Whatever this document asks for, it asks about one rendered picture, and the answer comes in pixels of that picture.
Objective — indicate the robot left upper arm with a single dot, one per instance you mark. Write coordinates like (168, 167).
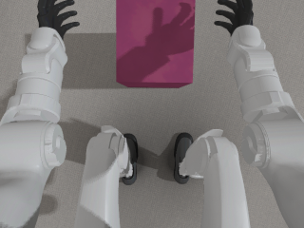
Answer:
(28, 153)

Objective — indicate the robot right upper arm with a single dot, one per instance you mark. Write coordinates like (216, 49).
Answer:
(276, 148)

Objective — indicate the carton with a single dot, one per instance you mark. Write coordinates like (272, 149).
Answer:
(155, 43)

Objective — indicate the robot right foot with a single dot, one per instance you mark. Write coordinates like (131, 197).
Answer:
(182, 143)

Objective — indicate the robot left hand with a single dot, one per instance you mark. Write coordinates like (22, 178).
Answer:
(47, 15)

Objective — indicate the right robot forearm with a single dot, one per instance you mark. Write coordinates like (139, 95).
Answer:
(257, 80)

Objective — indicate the robot right shin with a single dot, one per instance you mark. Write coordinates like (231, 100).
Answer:
(186, 167)

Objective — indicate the robot right hand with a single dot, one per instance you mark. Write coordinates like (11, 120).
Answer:
(242, 16)

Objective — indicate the left robot forearm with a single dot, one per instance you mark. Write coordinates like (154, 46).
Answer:
(40, 79)

